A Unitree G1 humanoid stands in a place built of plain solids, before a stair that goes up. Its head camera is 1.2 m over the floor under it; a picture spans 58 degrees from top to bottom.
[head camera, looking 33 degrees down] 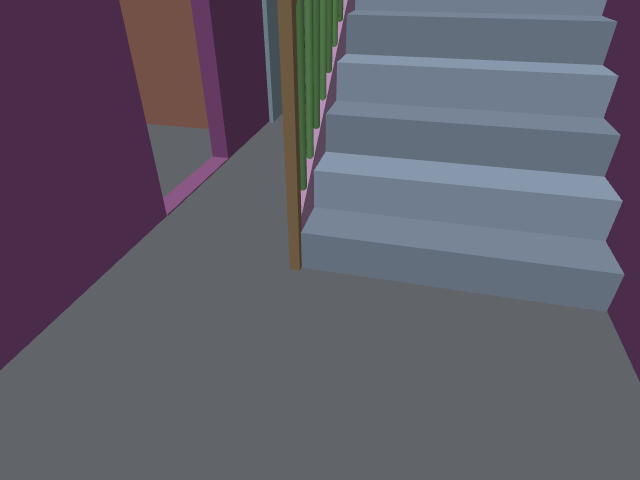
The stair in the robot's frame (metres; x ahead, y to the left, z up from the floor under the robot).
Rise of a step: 0.19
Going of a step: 0.24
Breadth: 1.28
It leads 14 degrees to the right of straight ahead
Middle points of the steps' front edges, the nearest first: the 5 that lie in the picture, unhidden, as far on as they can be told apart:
1.46 -0.54 0.19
1.70 -0.60 0.38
1.93 -0.65 0.57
2.16 -0.71 0.76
2.40 -0.76 0.96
